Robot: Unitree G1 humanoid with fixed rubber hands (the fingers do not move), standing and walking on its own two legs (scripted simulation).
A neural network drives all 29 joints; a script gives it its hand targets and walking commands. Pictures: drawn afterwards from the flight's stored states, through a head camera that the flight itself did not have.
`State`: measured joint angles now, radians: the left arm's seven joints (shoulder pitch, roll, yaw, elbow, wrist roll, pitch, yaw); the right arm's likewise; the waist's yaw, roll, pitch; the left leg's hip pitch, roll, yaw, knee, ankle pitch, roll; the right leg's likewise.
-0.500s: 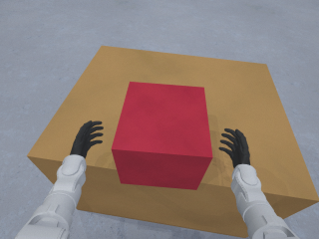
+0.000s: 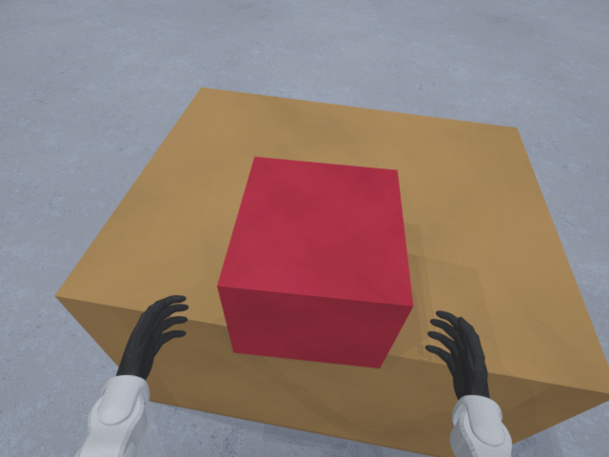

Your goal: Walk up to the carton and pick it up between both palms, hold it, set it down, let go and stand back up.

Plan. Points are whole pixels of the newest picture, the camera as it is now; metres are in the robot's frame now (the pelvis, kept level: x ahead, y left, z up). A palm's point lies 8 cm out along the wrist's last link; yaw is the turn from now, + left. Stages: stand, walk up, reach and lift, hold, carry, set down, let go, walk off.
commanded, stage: set down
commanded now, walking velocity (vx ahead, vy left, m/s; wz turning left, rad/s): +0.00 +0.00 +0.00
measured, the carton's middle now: (316, 260) +0.42 -0.01 -0.03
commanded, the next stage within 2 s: let go in 1.14 s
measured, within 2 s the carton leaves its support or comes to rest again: neither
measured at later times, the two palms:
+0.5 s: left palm (138, 390) +0.21 +0.22 -0.04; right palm (472, 411) +0.19 -0.22 -0.05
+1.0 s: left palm (132, 419) +0.18 +0.23 -0.06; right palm (475, 438) +0.17 -0.22 -0.06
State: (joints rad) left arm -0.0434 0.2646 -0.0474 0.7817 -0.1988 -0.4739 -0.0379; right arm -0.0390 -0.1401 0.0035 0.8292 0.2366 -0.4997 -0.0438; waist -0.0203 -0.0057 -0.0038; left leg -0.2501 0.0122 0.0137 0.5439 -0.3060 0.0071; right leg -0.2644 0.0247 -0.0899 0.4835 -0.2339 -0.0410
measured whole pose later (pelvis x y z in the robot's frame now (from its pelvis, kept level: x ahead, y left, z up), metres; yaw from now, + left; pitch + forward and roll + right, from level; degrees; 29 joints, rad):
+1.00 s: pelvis +0.01 +0.00 +0.01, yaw -2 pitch -4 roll -1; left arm 0.19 0.23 0.00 0.54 -0.03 0.02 -0.01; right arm 0.18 -0.15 -0.01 0.71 0.04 -0.23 -0.01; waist 0.02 -0.02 0.06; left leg -0.04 0.02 0.05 0.37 -0.25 0.01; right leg -0.08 0.04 -0.05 0.34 -0.19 -0.04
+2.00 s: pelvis +0.00 +0.00 +0.01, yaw -1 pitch +0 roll -1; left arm 0.29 0.21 0.05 0.69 0.04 -0.01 -0.01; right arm 0.28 -0.22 -0.05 0.76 -0.04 0.00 0.02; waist 0.01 0.01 -0.01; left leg -0.18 0.01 0.03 0.45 -0.26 0.01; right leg -0.21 0.03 -0.08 0.41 -0.20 -0.04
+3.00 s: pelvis +0.01 +0.02 +0.01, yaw +0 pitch -2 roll +0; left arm 0.34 0.13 0.02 1.11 0.02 -0.01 0.04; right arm 0.35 -0.15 0.00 1.09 -0.02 -0.01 -0.04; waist 0.00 0.00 0.01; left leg -0.10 -0.04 0.03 0.36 -0.23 0.05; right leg -0.14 -0.02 -0.07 0.36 -0.19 0.00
